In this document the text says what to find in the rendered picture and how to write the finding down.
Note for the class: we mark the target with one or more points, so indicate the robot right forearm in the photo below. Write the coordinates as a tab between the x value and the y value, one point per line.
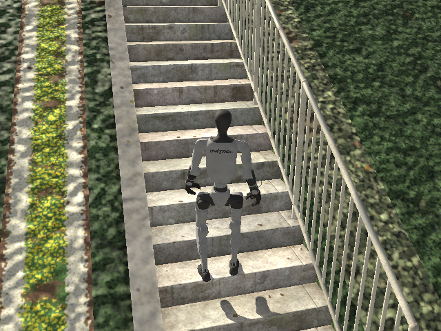
252	184

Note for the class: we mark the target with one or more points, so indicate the robot left forearm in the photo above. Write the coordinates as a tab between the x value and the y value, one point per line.
190	178

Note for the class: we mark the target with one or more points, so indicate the left robot thigh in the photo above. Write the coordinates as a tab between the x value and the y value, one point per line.
203	201

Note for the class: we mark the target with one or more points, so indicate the right robot hand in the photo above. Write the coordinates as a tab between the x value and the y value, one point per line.
253	196

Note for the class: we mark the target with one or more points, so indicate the left robot hand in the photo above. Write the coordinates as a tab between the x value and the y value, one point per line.
194	185

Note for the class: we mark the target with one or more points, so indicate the humanoid robot head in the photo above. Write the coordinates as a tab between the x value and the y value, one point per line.
223	120

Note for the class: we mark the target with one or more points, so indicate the robot right upper arm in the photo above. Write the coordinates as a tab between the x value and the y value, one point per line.
245	158

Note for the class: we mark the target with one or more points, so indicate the robot left upper arm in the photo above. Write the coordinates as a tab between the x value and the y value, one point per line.
197	156

